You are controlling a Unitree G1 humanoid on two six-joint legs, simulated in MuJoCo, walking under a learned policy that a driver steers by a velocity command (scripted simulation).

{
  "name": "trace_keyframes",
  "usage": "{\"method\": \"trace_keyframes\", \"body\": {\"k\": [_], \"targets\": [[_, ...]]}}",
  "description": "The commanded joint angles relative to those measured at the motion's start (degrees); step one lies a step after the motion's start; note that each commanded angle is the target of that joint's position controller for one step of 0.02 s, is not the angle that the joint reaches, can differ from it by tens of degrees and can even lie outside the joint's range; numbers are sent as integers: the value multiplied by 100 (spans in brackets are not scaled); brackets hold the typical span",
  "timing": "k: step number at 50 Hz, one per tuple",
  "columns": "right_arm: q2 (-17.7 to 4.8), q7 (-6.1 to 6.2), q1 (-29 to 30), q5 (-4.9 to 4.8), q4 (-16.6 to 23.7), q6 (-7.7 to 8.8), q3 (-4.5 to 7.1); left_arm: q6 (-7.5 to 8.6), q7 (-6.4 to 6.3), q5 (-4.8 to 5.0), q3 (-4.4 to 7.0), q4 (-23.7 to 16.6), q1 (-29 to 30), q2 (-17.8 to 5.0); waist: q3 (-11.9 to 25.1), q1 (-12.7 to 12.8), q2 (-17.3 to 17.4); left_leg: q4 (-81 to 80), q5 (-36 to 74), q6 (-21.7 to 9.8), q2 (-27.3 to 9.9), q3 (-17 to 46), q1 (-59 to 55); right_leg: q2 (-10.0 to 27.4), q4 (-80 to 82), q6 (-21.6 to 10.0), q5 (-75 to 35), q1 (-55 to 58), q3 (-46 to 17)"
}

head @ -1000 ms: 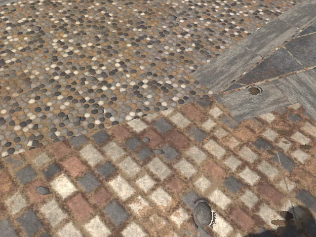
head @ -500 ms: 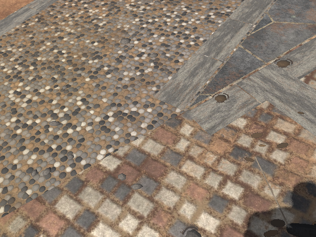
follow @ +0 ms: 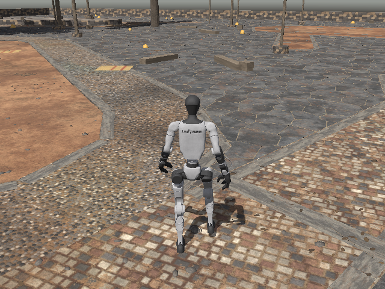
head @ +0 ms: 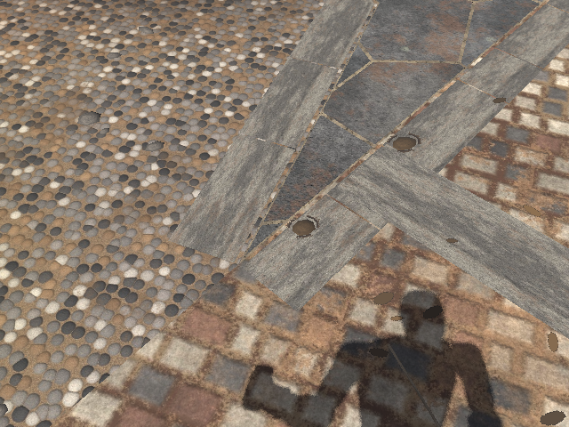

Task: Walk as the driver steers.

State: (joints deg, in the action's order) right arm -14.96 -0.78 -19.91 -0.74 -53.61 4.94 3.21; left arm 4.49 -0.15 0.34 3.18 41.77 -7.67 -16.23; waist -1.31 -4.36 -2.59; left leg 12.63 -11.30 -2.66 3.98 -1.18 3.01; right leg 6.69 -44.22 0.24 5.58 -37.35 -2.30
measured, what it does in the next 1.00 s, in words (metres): walks ahead: right foot, then left foot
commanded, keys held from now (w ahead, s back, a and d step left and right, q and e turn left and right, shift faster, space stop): w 0.64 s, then w+e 0.36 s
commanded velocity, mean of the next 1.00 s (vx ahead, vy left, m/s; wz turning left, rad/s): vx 0.50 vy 0.00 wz -0.12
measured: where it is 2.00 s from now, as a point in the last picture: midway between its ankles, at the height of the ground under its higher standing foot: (327, 201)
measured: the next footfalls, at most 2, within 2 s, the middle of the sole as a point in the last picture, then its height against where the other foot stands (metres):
right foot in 0.18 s outside the picture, level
left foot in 0.72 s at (232, 387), level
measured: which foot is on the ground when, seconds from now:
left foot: down 0.00-0.20, up 0.22-0.70, down 0.72-1.00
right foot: up 0.00-0.16, down 0.18-0.72, up 0.74-1.00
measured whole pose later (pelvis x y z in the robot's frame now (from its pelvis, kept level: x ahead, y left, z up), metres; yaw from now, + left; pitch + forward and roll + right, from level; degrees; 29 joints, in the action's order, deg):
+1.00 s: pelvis +0.56 +0.01 +0.00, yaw -8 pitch +0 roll +2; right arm -14.9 -0.5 -16.1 1.0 -53.8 5.7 3.3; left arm 2.0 -0.4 1.6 4.4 46.5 -12.3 -17.3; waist -1.6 -2.7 -2.9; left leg 14.9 -11.1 -3.0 2.1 -9.8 4.3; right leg 6.6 -56.0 -0.5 7.4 -38.1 -4.5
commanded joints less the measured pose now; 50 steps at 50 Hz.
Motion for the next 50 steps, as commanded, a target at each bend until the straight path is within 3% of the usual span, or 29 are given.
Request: {"method": "trace_keyframes", "body": {"k": [1,4,6,7,8,9,10,11,12,13,14,15,17,19,22,25,30,33,34,35,36,37,38,39,40,41,43,45,50], "targets": [[-1006,43,201,-67,342,74,171,91,91,40,-45,-466,514,-131,-213,55,578,-589,1376,-901,-1388,678,582,-192,880,14,-917,558,205],[-1068,56,-91,-101,181,-9,170,98,170,74,-23,-660,895,-269,-281,30,572,-363,1494,-793,-1677,752,-25,-260,1289,-136,-823,490,108],[-1150,74,-145,-89,128,-87,192,100,210,65,19,-704,869,-400,-196,152,605,-23,1979,-686,-1817,760,-423,-342,1444,-277,-413,667,142],[-1209,83,-91,-79,131,-123,203,101,212,55,73,-652,601,-511,-21,346,663,368,2725,-614,-1786,684,-509,-469,1526,-373,-235,1105,254],[-1181,89,-23,-64,146,-162,183,94,194,39,182,-461,-64,-692,383,719,629,1199,3508,-489,-1581,482,-394,-625,1649,-529,-227,2042,405],[-1023,103,-19,9,230,-175,106,77,145,18,313,-212,-1023,-985,1049,1123,483,2465,3211,-308,-1291,275,285,-358,1501,-760,-325,3515,163],[-438,86,-524,77,401,-96,-76,43,107,-113,436,-117,-1717,-1555,1977,1063,-681,4737,1071,79,-521,-89,2403,1121,1583,-1513,283,5731,-2127],[-390,46,-647,28,300,25,-125,20,136,-12,371,-48,-1888,-1312,2482,1060,-1353,5825,-2081,137,-103,518,3384,1669,2487,-1940,931,6144,-4021],[-962,3,-219,-122,412,104,28,22,144,16,239,-95,-1508,-946,1641,1047,-853,6252,-1944,51,-480,742,3943,1478,2625,-1680,1286,5553,-3471],[-991,-10,246,-181,530,146,31,25,134,0,186,-165,-1101,-804,971,935,-516,6116,-1449,-8,-759,579,3990,1228,2734,-1507,966,4717,-2633],[-903,7,457,-117,562,143,30,35,153,-44,153,-178,-759,-700,541,758,-152,5749,-1039,9,-962,485,3821,988,2928,-1416,490,3935,-2075],[-879,27,452,-44,528,85,67,74,168,-82,106,-202,-536,-541,368,570,-155,5406,-758,29,-1140,529,3488,790,3118,-1326,79,3408,-1682],[-615,32,250,-10,448,-57,27,145,192,-74,111,-149,-413,-529,312,349,-217,5127,-481,122,-1204,497,3046,655,3451,-1382,-238,2870,-1318],[-544,55,429,26,507,-138,14,201,177,-52,141,-39,-476,-633,159,301,-148,4717,-109,221,-1235,475,3200,607,3666,-1452,-481,2717,-992],[-521,39,1054,80,687,-123,2,183,103,-43,172,141,-721,-746,-46,444,-26,3649,863,332,-1225,459,3499,505,3816,-1376,-563,2828,-613],[-422,-18,1667,62,833,-62,-51,147,43,3,194,312,-972,-858,-181,654,-28,2590,1680,346,-1035,284,3228,355,3857,-1214,-462,2831,-248],[-500,-140,2385,-2,1115,-2,-76,31,7,68,233,676,-1455,-952,-352,850,-31,1833,1501,193,-888,289,3321,692,3551,-1146,-485,3647,-275],[-671,-198,2259,-1,1150,55,-26,-72,-28,92,267,781,-1465,-1019,-223,676,-145,1587,843,-18,-756,214,2908,859,3080,-1010,-1233,4053,-410],[-787,-185,1882,5,1065,78,41,-106,-35,97,268,778,-1369,-1052,-16,421,-199,1453,695,-107,-592,72,2290,757,2633,-932,-2038,4019,-375],[-1035,-138,1037,18,806,92,182,-135,-40,74,219,763,-1323,-951,510,19,-123,1378,757,-253,-481,-27,1076,445,1698,-788,-2583,3738,-196],[-1463,-73,-39,94,592,92,318,-130,-49,-28,93,616,-1339,-679,1414,-372,342,1628,900,-588,-1370,875,-722,79,35,-575,-1446,2656,43],[-1890,-54,-430,100,458,24,429,-19,-4,-4,-107,554,-2089,41,2176,-46,1881,1115,-275,-1424,-2718,3425,-2699,-952,-1986,-142,2132,325,218],[-1292,-54,-404,44,502,17,271,71,-6,136,22,657,-1809,-531,2087,-291,1434,568,-1129,-1354,-2698,3984,-2474,-804,-2764,-169,2820,-257,-603],[-1037,-32,3,50,555,32,190,115,-2,274,136,496,-1324,-871,1231,-238,1177,422,-1119,-1067,-2541,3124,-1780,-529,-2918,-242,2361,-625,-593],[-878,-24,421,73,618,53,146,109,-39,257,141,434,-1063,-846,806,-57,866,277,-715,-903,-2349,2472,-1046,-229,-2739,-241,1842,-489,-425],[-676,-32,721,93,626,81,99,73,-71,179,170,418,-925,-786,446,80,780,70,-278,-815,-2148,1964,-419,-67,-2449,-213,1467,-309,-405],[-528,-37,959,173,590,146,74,-74,-65,160,183,478,-1148,-555,285,351,933,-268,276,-725,-1927,1256,245,123,-2204,-187,1051,274,-443],[-607,-22,992,162,507,199,111,-193,-58,164,167,422,-1105,-361,103,447,773,-467,825,-778,-1914,747,485,180,-2034,-140,842,210,-424],[-827,94,885,172,378,165,177,-216,27,110,145,150,-513,-258,-143,362,561,-635,1515,-716,-1750,-252,326,135,-683,-53,-468,-138,-297]]}}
